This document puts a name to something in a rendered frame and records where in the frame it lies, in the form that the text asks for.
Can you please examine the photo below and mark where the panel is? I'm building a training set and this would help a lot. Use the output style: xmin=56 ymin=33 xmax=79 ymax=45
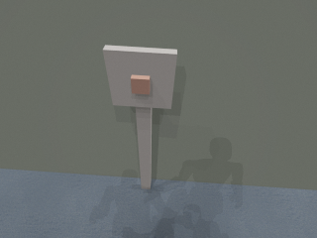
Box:
xmin=102 ymin=45 xmax=177 ymax=189

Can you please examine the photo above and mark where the button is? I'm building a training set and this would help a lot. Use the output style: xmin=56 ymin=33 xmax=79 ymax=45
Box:
xmin=131 ymin=74 xmax=151 ymax=95

